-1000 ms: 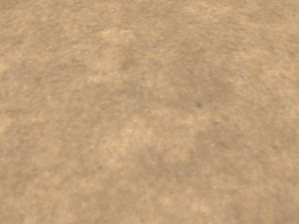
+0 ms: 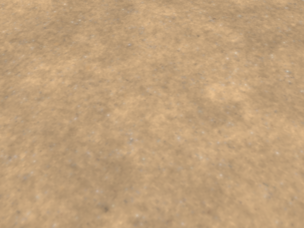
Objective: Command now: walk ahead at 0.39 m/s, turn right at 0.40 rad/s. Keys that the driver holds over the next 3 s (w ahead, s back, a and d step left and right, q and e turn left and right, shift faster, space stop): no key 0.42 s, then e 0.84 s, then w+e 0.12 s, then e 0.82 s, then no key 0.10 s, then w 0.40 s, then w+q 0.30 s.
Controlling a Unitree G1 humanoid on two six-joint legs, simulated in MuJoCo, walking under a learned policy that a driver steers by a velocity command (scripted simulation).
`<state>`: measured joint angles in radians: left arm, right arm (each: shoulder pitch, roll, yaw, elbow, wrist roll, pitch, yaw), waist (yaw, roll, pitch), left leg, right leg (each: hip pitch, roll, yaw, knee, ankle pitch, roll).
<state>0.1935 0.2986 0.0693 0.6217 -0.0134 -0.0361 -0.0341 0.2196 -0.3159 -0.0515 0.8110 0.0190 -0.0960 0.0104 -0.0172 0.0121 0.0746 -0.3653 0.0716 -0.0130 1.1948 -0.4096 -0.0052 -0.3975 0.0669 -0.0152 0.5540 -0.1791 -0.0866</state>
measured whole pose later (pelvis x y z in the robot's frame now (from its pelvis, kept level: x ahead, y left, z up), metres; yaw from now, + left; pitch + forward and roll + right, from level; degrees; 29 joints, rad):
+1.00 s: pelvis +0.19 +0.00 +0.02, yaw -19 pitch +2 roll +2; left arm 0.23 0.29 0.08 0.77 -0.01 0.02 0.05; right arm 0.02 -0.31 -0.09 0.83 0.01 0.01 -0.03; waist 0.03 0.03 0.05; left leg -0.45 -0.03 -0.06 0.83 -0.36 -0.08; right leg -0.25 0.05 0.13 0.44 -0.21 -0.04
